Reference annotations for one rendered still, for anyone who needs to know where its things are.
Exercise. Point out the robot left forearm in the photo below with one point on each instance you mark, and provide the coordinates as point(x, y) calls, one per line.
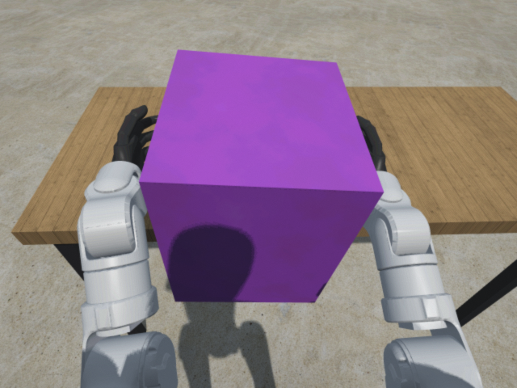
point(114, 251)

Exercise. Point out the robot right hand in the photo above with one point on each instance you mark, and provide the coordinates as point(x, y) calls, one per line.
point(373, 143)

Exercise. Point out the robot left upper arm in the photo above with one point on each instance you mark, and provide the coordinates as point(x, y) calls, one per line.
point(143, 360)

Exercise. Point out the robot left hand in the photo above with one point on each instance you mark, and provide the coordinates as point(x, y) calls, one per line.
point(130, 139)

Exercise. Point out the table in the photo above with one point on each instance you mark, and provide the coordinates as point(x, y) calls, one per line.
point(453, 150)

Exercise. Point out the robot right upper arm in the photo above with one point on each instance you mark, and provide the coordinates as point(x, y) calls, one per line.
point(438, 361)

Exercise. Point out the robot right forearm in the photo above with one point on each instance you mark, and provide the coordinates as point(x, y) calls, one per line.
point(413, 291)

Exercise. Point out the carton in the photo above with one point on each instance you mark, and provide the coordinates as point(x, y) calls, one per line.
point(257, 178)

